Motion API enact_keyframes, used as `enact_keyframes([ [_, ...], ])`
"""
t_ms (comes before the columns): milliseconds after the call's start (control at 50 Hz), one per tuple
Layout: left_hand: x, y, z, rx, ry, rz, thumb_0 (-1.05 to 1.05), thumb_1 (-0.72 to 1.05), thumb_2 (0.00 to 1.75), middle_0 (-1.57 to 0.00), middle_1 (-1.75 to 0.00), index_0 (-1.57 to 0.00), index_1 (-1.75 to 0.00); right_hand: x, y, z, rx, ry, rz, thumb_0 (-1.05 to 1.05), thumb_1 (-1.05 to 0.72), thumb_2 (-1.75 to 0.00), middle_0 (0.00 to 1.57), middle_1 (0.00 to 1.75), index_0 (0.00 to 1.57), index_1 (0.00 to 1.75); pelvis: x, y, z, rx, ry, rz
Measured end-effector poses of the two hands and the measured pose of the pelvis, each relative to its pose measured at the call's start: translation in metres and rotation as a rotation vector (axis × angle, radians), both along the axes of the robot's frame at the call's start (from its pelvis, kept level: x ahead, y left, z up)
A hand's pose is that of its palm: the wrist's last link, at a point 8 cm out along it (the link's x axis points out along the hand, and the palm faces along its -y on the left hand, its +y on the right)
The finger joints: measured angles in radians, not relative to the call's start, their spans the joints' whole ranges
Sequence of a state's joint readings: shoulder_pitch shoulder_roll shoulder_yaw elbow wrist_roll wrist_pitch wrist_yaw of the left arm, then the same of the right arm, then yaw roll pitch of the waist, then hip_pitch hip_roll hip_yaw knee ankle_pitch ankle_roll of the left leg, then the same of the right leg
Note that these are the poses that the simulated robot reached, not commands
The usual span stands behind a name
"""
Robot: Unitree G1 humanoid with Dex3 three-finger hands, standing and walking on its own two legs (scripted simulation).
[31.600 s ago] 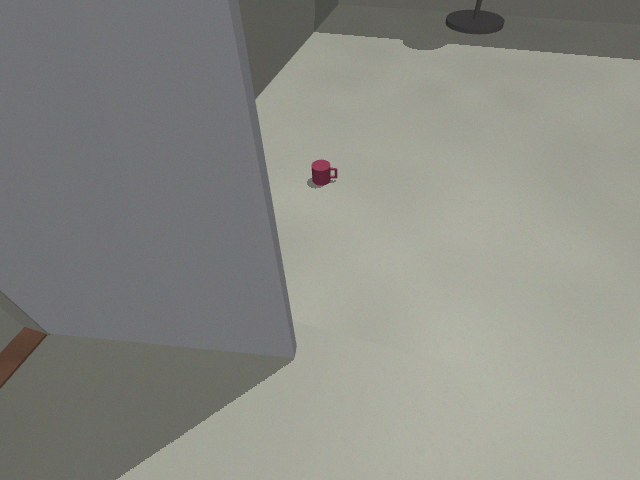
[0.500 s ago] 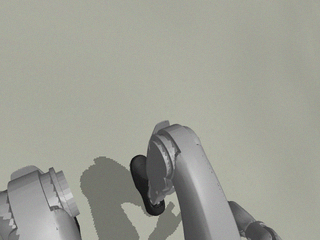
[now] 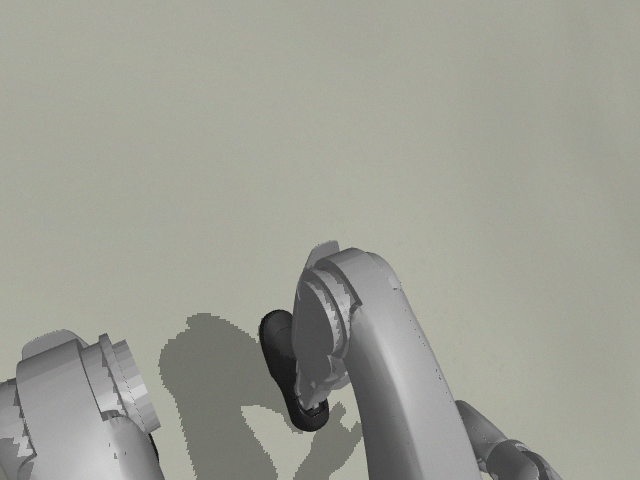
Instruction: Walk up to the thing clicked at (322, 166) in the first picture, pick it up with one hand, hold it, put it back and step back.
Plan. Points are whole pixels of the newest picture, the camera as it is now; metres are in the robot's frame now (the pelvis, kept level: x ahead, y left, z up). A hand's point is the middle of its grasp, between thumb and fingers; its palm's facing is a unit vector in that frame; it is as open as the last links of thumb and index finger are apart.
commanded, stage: settle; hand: left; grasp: from above
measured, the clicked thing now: out of the picture +0.45 +0.40 -0.26
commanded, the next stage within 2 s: lift in 0.90 s
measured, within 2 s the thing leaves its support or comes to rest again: leaves its support in 0.40 s
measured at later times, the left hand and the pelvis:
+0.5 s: hand out of the picture +0.43 +0.42 -0.19, palm faces -0.42 -0.15 -0.90, open 11.8 cm; pelvis +0.00 +0.00 +0.01, yaw +1 degrees
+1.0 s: hand out of the picture +0.43 +0.42 -0.12, palm faces -0.45 -0.14 -0.88, open 11.7 cm; pelvis +0.00 +0.00 +0.03, yaw +5 degrees
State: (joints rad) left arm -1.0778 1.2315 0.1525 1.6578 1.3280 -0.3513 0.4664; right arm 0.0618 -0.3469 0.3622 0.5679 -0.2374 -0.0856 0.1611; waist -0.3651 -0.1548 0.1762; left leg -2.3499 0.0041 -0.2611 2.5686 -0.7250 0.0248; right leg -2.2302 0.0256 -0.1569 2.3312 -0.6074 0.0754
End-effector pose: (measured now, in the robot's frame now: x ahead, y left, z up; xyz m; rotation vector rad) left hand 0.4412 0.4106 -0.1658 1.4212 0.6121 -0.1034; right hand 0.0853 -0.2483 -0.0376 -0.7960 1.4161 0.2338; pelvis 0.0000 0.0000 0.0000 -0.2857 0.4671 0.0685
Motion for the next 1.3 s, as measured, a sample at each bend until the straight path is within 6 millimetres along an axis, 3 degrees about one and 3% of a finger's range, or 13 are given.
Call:
enact_keyframes([
  [220,0.002,0.000,0.001,0.000,0.005,0.007,0.01,-0.30,0.89,-0.32,-1.11,-0.34,-1.08,0.001,0.000,0.003,-0.007,-0.008,-0.014,0.00,-0.91,-0.90,0.20,0.30,0.20,0.30,0.001,0.001,0.001,-0.002,0.013,0.003],
  [380,0.000,0.004,0.007,0.005,0.028,-0.007,0.01,-0.30,0.88,-0.35,-1.08,-0.37,-1.04,0.001,-0.011,0.011,-0.035,0.005,-0.044,0.00,-0.91,-0.90,0.21,0.30,0.20,0.30,0.003,0.000,0.006,-0.004,0.038,0.010],
  [560,-0.006,0.013,0.042,0.011,-0.016,-0.019,0.01,-0.29,0.85,-0.37,-1.04,-0.39,-1.01,0.020,-0.022,0.015,-0.034,-0.025,-0.073,0.00,-0.90,-0.90,0.21,0.30,0.20,0.30,0.004,-0.001,0.016,0.007,0.072,0.028],
  [720,-0.010,0.016,0.073,0.028,0.026,-0.021,0.01,-0.29,0.84,-0.38,-1.03,-0.40,-0.99,0.034,-0.018,0.009,0.000,-0.079,-0.106,0.00,-0.90,-0.89,0.20,0.30,0.20,0.30,0.001,0.001,0.024,0.018,0.093,0.041],
  [1000,-0.005,0.008,0.099,0.013,0.026,-0.051,0.01,-0.29,0.84,-0.39,-1.02,-0.42,-0.98,0.013,-0.014,0.005,0.018,-0.040,-0.190,0.00,-0.90,-0.89,0.20,0.30,0.20,0.30,-0.001,-0.001,0.033,0.036,0.114,0.057],
  [1160,-0.004,0.005,0.117,0.010,0.013,-0.023,0.01,-0.30,0.85,-0.40,-1.01,-0.43,-0.98,0.001,-0.021,0.013,0.005,-0.028,-0.245,0.00,-0.90,-0.90,0.20,0.30,0.20,0.30,-0.002,-0.003,0.042,0.048,0.133,0.060],
  [1300,-0.015,0.001,0.140,-0.002,0.055,-0.012,0.01,-0.30,0.84,-0.41,-1.00,-0.44,-0.96,0.001,-0.021,0.024,0.017,-0.038,-0.286,0.00,-0.90,-0.90,0.20,0.30,0.20,0.30,-0.001,-0.003,0.060,0.065,0.151,0.065],
])
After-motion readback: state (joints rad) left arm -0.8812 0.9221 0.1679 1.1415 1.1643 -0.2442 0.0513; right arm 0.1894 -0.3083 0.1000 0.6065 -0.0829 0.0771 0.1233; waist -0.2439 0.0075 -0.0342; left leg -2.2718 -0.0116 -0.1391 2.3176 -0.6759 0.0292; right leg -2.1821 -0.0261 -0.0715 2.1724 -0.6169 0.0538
